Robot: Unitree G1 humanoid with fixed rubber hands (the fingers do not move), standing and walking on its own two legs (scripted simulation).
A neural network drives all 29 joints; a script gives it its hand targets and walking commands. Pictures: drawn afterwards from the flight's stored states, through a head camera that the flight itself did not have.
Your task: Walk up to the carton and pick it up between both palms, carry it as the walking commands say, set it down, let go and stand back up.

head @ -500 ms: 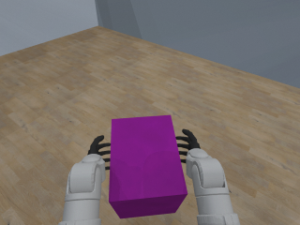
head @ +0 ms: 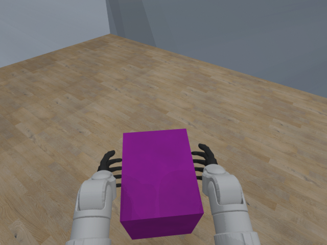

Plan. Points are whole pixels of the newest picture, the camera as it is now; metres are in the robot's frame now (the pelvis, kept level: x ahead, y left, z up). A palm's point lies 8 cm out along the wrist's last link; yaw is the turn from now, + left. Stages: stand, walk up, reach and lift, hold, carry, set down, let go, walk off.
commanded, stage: carry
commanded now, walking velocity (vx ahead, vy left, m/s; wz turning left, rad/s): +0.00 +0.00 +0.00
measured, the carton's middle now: (158, 185) +0.32 +0.01 -0.02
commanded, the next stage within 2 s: hold in 1.02 s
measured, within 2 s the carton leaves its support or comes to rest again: neither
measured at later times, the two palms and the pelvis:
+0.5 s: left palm (100, 181) +0.28 +0.14 +0.06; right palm (207, 173) +0.29 -0.11 +0.08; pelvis -0.01 +0.01 +0.00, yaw +0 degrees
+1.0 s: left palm (96, 180) +0.28 +0.15 +0.07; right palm (204, 170) +0.30 -0.10 +0.08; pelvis +0.00 +0.02 +0.00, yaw +0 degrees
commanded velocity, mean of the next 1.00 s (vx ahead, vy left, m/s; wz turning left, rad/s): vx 0.00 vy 0.00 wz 0.00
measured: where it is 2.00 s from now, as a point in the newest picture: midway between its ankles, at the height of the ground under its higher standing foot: outside the picture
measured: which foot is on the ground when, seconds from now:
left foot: down 0.00-1.00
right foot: down 0.00-1.00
